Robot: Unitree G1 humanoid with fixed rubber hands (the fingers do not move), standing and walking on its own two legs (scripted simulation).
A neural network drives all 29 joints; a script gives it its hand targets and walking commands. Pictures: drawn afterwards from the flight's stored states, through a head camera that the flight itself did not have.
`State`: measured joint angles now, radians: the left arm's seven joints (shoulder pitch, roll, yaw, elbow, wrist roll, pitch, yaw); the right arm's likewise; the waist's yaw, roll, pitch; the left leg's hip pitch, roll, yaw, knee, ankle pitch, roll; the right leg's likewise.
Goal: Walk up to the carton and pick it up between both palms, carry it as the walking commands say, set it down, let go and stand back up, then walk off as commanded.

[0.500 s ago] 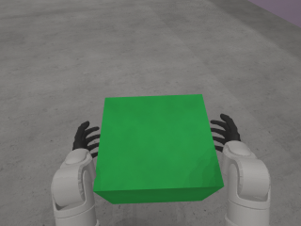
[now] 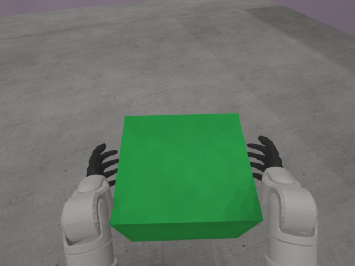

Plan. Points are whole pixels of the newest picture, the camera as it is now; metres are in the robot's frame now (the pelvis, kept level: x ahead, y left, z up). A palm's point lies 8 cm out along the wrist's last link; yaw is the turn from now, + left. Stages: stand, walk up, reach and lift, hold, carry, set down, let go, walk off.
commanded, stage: carry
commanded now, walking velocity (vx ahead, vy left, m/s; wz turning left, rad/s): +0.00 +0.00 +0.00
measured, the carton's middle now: (183, 179) +0.31 +0.01 +0.01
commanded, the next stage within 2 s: none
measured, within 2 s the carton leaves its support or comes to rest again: neither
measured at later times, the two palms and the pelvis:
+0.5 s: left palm (98, 181) +0.25 +0.18 +0.10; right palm (270, 173) +0.26 -0.16 +0.11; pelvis +0.00 +0.00 +0.00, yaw +0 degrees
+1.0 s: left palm (97, 182) +0.26 +0.18 +0.10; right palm (268, 171) +0.27 -0.16 +0.11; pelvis +0.00 +0.00 +0.00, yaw +0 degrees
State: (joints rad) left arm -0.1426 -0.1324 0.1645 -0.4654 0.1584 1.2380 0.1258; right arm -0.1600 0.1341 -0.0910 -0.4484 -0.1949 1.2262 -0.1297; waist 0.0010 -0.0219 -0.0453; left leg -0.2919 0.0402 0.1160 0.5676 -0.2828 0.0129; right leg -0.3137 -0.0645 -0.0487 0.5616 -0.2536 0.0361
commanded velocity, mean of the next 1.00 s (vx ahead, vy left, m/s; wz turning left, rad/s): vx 0.00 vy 0.00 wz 0.00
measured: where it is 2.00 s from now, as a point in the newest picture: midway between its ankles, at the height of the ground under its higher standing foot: outside the picture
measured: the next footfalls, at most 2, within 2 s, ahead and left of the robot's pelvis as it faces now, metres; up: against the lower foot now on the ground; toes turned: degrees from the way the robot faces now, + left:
none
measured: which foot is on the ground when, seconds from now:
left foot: down 0.00-1.00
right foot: down 0.00-1.00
